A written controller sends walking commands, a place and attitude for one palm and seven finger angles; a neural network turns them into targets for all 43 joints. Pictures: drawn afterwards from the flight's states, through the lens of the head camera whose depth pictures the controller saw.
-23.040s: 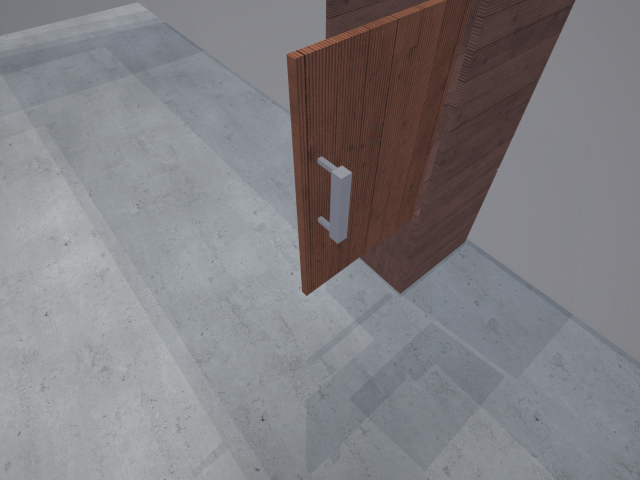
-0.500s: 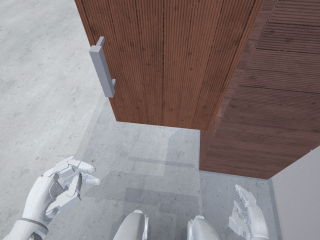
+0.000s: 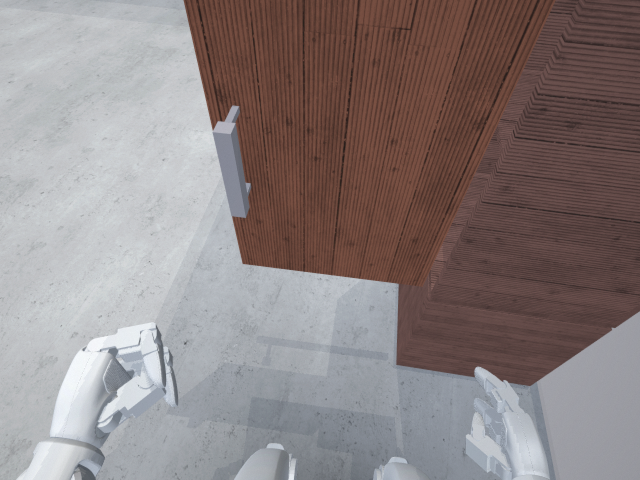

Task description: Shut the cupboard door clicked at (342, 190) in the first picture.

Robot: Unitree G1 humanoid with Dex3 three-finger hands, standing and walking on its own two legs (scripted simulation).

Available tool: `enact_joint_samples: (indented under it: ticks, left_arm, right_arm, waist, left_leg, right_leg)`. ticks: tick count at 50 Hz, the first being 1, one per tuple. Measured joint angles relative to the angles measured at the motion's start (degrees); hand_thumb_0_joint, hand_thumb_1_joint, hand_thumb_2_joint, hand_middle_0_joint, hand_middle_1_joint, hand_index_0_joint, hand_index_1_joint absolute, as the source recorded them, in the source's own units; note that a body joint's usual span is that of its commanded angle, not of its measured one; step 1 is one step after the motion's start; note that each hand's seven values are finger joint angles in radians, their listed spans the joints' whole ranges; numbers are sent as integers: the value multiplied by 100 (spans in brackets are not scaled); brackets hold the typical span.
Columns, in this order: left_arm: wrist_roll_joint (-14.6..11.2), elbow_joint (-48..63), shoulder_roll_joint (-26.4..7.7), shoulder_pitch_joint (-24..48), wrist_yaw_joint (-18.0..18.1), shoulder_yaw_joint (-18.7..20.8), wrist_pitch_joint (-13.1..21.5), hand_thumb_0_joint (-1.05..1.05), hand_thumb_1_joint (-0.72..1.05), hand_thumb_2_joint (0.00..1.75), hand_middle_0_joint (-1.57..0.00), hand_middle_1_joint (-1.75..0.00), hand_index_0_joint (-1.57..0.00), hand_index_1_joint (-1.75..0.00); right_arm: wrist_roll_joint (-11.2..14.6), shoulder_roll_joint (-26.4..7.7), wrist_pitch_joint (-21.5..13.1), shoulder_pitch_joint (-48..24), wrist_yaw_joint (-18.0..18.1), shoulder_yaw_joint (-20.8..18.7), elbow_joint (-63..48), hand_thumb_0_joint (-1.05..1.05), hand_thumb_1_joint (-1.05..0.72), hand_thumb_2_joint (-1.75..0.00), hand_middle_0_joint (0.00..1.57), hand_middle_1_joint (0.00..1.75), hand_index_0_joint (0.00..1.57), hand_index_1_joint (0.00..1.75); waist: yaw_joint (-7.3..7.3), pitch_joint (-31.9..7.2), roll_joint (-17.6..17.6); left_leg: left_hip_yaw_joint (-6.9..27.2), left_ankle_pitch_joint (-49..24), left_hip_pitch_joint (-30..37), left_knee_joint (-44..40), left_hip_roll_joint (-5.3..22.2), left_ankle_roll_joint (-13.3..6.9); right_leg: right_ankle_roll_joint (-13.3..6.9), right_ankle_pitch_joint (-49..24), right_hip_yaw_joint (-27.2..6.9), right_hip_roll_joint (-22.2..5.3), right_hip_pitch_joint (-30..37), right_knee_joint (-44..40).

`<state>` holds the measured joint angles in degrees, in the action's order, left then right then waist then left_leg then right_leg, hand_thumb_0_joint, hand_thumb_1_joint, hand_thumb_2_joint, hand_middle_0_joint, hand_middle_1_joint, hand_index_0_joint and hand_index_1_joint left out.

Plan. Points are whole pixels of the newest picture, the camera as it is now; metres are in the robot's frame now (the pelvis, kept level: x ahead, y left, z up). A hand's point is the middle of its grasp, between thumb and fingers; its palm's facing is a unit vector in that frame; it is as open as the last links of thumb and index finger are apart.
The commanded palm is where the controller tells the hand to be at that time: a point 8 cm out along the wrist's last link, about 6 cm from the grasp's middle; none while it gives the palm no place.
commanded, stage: raise the hand and make a fist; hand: left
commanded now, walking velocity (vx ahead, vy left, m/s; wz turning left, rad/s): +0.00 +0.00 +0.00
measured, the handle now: (237, 164) +0.54 +0.18 +0.07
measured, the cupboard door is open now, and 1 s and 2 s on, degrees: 91 91 91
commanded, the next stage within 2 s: bring the fist close to the handle in 0.62 s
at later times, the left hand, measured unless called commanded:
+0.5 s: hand (190, 362) +0.23 +0.16 +0.07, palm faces -0.07 -1.00 -0.03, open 3.1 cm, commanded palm +0.21 +0.22 +0.07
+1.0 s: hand (212, 320) +0.28 +0.15 +0.06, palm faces -0.11 -0.99 -0.04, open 3.1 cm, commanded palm +0.28 +0.21 +0.07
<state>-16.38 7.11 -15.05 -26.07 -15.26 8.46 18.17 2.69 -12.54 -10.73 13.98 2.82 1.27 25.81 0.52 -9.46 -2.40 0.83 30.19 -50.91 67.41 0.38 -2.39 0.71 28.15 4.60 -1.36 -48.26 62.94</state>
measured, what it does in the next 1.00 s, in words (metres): stands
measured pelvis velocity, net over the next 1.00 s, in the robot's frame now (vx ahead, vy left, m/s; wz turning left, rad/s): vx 0.00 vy -0.02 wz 0.01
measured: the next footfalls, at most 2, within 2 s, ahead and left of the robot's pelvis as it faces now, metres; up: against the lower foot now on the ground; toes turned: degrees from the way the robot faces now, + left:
none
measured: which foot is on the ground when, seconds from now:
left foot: down 0.00-1.00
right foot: down 0.00-1.00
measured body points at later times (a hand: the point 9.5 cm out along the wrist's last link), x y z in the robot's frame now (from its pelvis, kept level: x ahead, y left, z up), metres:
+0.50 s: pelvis +0.01 -0.02 +0.01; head +0.07 -0.02 +0.45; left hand +0.23 +0.22 +0.07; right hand +0.19 -0.26 -0.06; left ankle +0.03 +0.09 -0.65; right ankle +0.03 -0.14 -0.65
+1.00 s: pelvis +0.00 -0.02 +0.00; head +0.06 -0.03 +0.45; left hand +0.28 +0.21 +0.07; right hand +0.18 -0.27 -0.08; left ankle +0.03 +0.09 -0.65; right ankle +0.03 -0.14 -0.65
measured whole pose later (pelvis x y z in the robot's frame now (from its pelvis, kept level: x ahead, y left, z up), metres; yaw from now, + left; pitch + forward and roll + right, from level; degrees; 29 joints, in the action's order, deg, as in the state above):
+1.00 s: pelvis +0.00 -0.02 +0.00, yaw +0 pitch +15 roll -2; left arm -16.6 -8.1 -15.8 -5.8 -17.9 8.4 17.9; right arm 3.1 -14.5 -9.6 13.7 4.1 1.4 30.3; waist -0.5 -8.2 -2.8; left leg 1.7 29.9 -51.8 66.9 1.0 -0.4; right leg -1.1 28.9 5.3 -0.7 -49.9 64.1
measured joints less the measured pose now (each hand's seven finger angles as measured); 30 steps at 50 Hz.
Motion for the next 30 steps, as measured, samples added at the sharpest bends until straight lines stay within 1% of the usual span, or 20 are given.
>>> enact_joint_samples:
  ticks: [3,5,10,12,15,18,20,22,28,30]
  left_arm:
    - [68,-232,-11,100,-122,-144,-83,2,90,90,-124,-144,-125,-144]
    - [74,-294,-43,177,-184,-176,-72,2,90,90,-126,-146,-126,-146]
    - [-26,-156,-90,346,-150,-2,141,2,90,90,-128,-148,-129,-148]
    - [-61,-137,-90,417,-128,79,166,2,90,90,-129,-149,-129,-149]
    - [-101,-268,-66,486,-191,120,58,2,90,90,-129,-149,-129,-149]
    - [-97,-472,-37,472,-288,55,-125,2,90,90,-129,-149,-130,-149]
    - [-88,-560,-25,438,-318,2,-181,2,90,90,-129,-149,-130,-149]
    - [-94,-571,-13,396,-300,-20,-123,2,90,90,-129,-149,-130,-150]
    - [-134,-441,22,425,-180,74,334,2,90,90,-130,-150,-130,-150]
    - [-131,-480,34,463,-210,79,356,2,90,90,-130,-150,-130,-150]
  right_arm:
    - [-18,-22,-19,27,2,72,-23,1,-90,-90,21,30,21,30]
    - [-42,-32,-42,47,14,87,-5,1,-90,-90,21,30,21,30]
    - [-49,-52,-36,112,15,39,131,1,-90,-90,21,30,21,30]
    - [-37,-76,-4,136,6,14,185,1,-90,-90,21,30,21,30]
    - [-10,-118,50,168,0,-17,227,1,-90,-90,21,30,21,30]
    - [7,-152,86,197,9,-48,202,1,-90,-90,21,30,21,30]
    - [0,-171,87,209,28,-68,170,1,-90,-90,21,30,21,30]
    - [-10,-176,74,215,46,-92,156,1,-90,-90,20,30,20,30]
    - [-23,-174,61,165,44,-147,226,1,-90,-90,20,30,20,30]
    - [-12,-179,86,122,34,-145,242,1,-90,-90,20,30,20,30]
  waist:
    - [3,36,0]
    - [7,72,23]
    - [14,127,49]
    - [3,117,17]
    - [-27,75,-40]
    - [-66,53,-60]
    - [-84,64,-53]
    - [-86,72,-19]
    - [-32,64,48]
    - [-25,55,26]
  left_leg:
    - [-3,-20,20,-50,-9,1]
    - [-1,-16,15,-52,-2,12]
    - [18,12,70,-68,26,60]
    - [29,15,112,-101,29,73]
    - [24,2,175,-181,29,85]
    - [-5,-21,235,-271,28,96]
    - [-20,-29,260,-305,33,108]
    - [-32,-29,265,-316,39,124]
    - [16,9,202,-220,61,186]
    - [38,16,179,-189,67,198]
  right_leg:
    - [3,-10,-3,-8,13,-34]
    - [-8,-3,-3,0,2,-27]
    - [-45,30,13,29,49,-32]
    - [-53,37,23,34,91,-61]
    - [-63,36,17,36,141,-119]
    - [-72,30,-12,35,168,-163]
    - [-85,32,-27,40,173,-169]
    - [-101,44,-40,45,158,-148]
    - [-161,111,5,65,92,-24]
    - [-174,122,26,71,76,1]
